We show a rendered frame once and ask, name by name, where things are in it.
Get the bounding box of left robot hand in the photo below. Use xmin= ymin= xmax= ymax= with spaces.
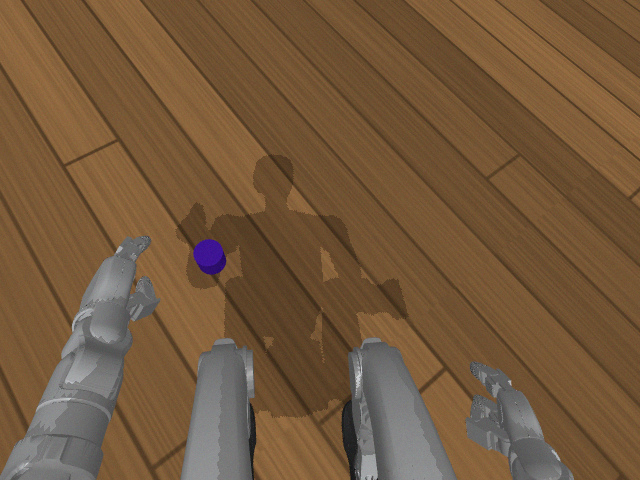
xmin=79 ymin=236 xmax=160 ymax=322

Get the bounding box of right robot arm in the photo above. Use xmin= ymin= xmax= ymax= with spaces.
xmin=508 ymin=438 xmax=574 ymax=480

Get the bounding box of left robot arm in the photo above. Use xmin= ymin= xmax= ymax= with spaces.
xmin=0 ymin=302 xmax=133 ymax=480

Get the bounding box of right robot hand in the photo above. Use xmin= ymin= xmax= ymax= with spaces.
xmin=465 ymin=361 xmax=545 ymax=457

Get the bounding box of tin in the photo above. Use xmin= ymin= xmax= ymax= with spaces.
xmin=193 ymin=239 xmax=226 ymax=275

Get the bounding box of right robot foot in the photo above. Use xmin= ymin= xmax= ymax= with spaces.
xmin=342 ymin=400 xmax=378 ymax=480

